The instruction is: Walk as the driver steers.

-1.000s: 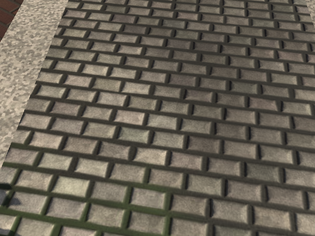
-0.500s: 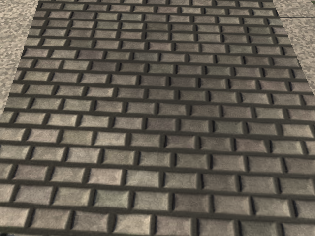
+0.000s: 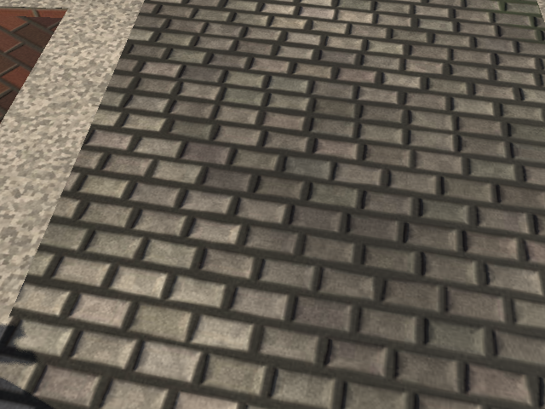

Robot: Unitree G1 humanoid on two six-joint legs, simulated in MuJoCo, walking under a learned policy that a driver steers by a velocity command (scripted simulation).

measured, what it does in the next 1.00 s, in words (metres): walks ahead: left foot, then right foot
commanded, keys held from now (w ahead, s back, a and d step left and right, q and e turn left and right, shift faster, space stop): no key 1.00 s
